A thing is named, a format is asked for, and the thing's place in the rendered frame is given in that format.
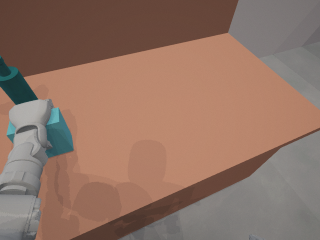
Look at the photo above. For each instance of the robot left hand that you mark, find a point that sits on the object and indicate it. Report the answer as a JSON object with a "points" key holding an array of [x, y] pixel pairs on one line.
{"points": [[38, 111]]}

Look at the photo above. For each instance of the robot left forearm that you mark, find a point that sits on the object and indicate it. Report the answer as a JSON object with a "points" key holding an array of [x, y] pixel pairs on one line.
{"points": [[23, 169]]}

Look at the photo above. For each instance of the left robot upper arm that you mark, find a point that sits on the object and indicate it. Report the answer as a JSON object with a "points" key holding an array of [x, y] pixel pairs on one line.
{"points": [[19, 216]]}

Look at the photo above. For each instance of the table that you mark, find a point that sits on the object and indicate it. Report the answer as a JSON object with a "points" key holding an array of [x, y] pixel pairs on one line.
{"points": [[164, 106]]}

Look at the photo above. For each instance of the sponge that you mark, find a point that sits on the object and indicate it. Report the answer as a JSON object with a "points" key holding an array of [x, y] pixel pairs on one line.
{"points": [[58, 134]]}

